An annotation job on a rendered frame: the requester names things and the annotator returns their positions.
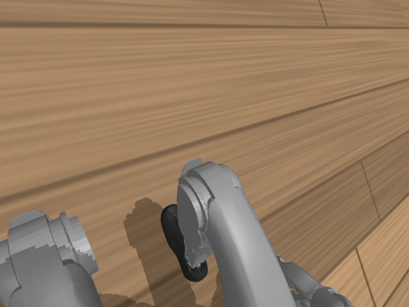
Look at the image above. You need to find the right robot arm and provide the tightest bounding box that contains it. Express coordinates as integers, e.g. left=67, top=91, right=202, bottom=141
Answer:
left=310, top=287, right=354, bottom=307

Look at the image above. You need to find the right robot foot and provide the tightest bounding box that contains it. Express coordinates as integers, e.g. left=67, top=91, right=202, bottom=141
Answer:
left=161, top=204, right=208, bottom=282

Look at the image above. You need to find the right robot hand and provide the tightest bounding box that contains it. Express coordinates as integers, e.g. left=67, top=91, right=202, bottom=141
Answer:
left=276, top=256, right=323, bottom=307

